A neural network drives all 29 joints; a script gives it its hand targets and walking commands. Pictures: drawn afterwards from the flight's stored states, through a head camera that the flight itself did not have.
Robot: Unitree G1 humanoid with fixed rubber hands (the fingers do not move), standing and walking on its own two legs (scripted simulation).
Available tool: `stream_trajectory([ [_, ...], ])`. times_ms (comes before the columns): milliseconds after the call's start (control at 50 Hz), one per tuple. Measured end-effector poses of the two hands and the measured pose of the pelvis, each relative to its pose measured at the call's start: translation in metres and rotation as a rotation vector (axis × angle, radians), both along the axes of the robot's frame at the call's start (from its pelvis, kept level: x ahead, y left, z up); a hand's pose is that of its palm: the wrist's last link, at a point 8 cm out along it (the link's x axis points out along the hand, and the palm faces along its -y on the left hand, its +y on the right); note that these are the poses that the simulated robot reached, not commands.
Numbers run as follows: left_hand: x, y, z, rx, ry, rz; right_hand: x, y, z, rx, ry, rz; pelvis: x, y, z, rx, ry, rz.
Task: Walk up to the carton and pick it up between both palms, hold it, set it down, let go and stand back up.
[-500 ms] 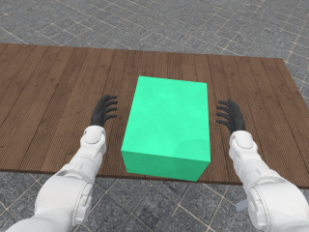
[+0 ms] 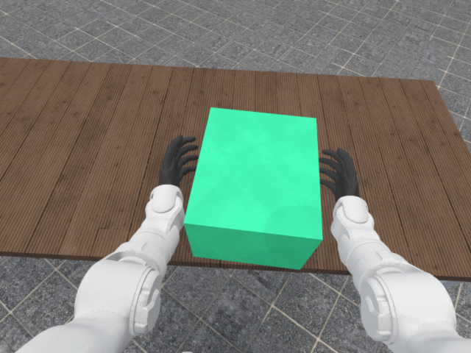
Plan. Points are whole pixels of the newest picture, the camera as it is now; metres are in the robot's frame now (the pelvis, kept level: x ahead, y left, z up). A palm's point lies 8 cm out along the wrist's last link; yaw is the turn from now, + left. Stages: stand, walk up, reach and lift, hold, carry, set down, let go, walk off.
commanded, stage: reach and lift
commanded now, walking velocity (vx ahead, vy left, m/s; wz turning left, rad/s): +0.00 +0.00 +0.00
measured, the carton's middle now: (254, 187) +0.42 -0.01 -0.01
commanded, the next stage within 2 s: none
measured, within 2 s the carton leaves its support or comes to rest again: leaves its support in 1.70 s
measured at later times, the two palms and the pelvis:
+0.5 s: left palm (173, 182) +0.40 +0.14 +0.02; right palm (337, 196) +0.39 -0.16 +0.02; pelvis +0.00 +0.00 +0.01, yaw +0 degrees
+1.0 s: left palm (173, 182) +0.41 +0.14 +0.02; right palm (336, 197) +0.39 -0.16 +0.01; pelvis +0.00 +0.00 +0.01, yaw +0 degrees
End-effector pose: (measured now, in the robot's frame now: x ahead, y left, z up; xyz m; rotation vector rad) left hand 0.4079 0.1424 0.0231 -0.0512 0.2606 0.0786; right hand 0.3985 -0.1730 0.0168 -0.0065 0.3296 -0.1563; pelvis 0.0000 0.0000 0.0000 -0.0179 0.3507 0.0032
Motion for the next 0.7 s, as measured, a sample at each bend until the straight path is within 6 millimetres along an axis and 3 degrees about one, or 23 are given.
stream_trajectory([
  [120, -0.001, 0.001, 0.0, 0.0, 0.0, 0.014, -0.002, 0.012, -0.003, 0.017, 0.001, -0.009, 0.0, 0.0, 0.0, 0.0, -0.001, 0.0],
  [700, -0.002, -0.004, -0.002, 0.03, -0.011, -0.031, -0.006, 0.015, -0.004, -0.002, -0.033, -0.035, 0.004, 0.001, 0.014, -0.003, -0.009, 0.0],
])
